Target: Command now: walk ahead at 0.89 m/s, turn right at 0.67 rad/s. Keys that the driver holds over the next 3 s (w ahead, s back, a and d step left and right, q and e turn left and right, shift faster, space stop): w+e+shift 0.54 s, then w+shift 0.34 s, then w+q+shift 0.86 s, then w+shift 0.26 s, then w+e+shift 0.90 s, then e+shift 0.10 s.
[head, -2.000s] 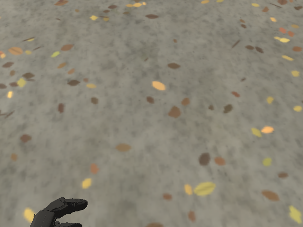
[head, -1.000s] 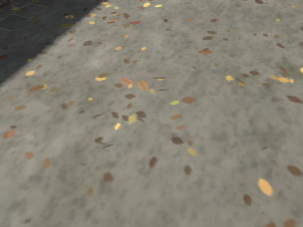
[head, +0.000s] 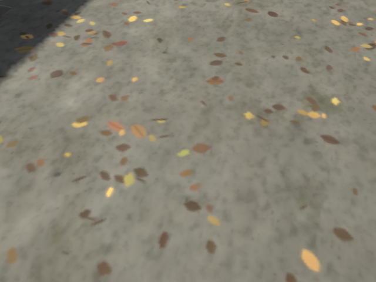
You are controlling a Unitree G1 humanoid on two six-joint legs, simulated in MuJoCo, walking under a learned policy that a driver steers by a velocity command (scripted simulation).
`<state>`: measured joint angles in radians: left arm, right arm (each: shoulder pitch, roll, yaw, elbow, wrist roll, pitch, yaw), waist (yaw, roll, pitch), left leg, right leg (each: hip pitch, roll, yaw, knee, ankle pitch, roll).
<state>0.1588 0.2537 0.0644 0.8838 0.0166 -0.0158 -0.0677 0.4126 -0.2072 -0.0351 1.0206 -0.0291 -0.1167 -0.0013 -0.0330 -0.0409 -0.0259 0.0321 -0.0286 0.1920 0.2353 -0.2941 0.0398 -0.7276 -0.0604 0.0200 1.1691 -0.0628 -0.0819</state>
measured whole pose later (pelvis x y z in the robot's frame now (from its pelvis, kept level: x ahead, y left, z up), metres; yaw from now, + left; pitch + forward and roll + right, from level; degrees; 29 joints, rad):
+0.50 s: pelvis +0.40 -0.08 -0.01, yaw -26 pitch +1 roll -1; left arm 0.46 0.29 0.07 0.92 0.01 -0.06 0.00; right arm 0.00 -0.23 0.01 0.66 -0.06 -0.08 0.03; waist 0.07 0.00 0.02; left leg -0.75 0.17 -0.09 1.00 -0.18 -0.07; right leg -0.04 0.22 0.10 0.36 -0.31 -0.19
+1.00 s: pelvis +0.82 -0.27 -0.01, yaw -37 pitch +2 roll +3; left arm -0.04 0.27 -0.02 0.63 0.04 -0.07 -0.07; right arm 0.58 -0.27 -0.05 0.96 0.00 -0.11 0.02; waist -0.10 -0.04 0.00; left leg 0.09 -0.05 0.03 0.16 -0.30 0.01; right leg -0.72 -0.07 0.03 0.75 -0.03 -0.07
